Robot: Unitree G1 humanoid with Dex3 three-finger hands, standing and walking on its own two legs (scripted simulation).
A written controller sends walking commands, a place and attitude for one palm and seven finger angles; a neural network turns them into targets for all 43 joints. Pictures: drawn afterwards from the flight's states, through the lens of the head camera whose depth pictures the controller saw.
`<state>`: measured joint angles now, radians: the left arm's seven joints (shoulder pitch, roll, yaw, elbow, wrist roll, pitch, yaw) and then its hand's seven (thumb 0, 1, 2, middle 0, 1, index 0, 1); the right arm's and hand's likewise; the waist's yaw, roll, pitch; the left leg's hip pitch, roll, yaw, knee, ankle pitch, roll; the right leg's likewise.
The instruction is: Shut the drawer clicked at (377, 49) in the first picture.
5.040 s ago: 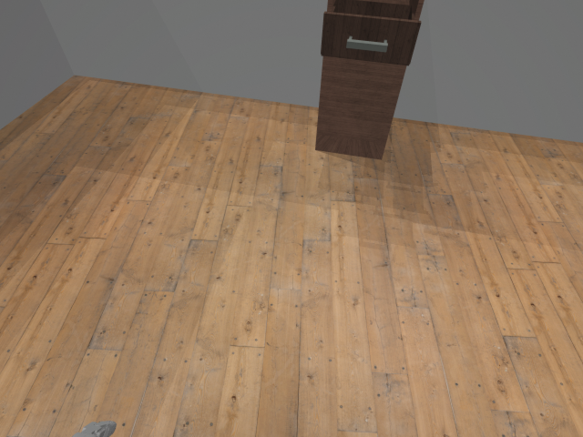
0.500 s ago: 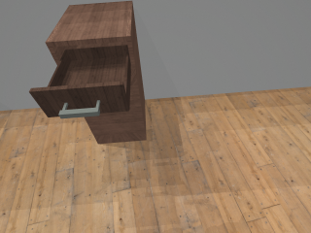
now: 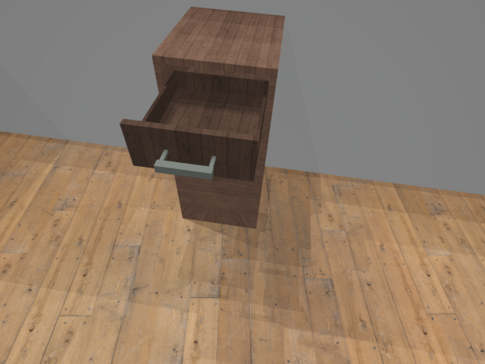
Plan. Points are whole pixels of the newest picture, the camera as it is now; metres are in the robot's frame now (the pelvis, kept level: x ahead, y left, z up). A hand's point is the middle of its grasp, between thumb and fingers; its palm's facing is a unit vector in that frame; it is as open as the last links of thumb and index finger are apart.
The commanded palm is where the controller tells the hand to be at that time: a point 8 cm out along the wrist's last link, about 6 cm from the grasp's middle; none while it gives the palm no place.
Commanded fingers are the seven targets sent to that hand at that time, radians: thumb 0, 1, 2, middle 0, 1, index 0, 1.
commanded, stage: take the last steps up to it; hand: left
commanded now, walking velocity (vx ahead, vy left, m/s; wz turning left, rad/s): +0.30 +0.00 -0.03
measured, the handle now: (186, 163) +0.54 +0.21 -0.03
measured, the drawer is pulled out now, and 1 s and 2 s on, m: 0.30 0.30 0.30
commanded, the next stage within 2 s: come to a stop and stand still in 0.58 s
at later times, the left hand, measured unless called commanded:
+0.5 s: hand (190, 287) +0.30 +0.15 -0.16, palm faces -0.06 -0.97 -0.23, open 7.4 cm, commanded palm none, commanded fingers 0.00 0.90 0.90 -0.20 -0.30 -0.20 -0.30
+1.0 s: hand (185, 315) +0.25 +0.15 -0.19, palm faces +0.07 -0.98 -0.19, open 7.4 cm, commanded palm none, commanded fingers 0.00 0.90 0.90 -0.20 -0.30 -0.20 -0.30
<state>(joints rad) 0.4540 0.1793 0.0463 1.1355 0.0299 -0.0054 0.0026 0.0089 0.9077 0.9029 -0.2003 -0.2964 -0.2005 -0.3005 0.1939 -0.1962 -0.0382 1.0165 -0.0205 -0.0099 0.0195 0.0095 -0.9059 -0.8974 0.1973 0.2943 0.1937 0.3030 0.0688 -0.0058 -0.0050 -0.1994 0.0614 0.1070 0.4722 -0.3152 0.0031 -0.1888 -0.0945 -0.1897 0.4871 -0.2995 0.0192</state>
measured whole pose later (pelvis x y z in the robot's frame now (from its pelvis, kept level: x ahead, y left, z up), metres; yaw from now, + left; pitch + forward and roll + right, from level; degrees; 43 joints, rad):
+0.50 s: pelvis +0.15 -0.03 -0.02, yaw -1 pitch -1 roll +1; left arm 0.07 0.18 0.05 0.98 0.03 -0.06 -0.01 0.01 0.91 0.90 -0.20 -0.30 -0.20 -0.30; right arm 0.47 -0.12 -0.02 1.19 -0.01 -0.04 -0.01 0.01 -0.91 -0.90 0.20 0.29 0.20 0.30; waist -0.06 0.02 0.10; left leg -0.05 0.06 0.11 0.73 -0.51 -0.01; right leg -0.42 -0.05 -0.14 0.66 -0.18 -0.07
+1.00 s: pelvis +0.25 -0.02 +0.00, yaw -1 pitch -2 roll +0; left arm 0.27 0.17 0.03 1.07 0.01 0.04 0.04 0.01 0.91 0.90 -0.20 -0.30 -0.20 -0.30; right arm 0.11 -0.15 -0.02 1.01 -0.01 0.01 -0.03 0.01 -0.91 -0.90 0.20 0.29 0.19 0.30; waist 0.05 -0.04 0.09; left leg -0.30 0.04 0.09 0.53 -0.19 0.01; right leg -0.27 -0.01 -0.09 0.75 -0.49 0.00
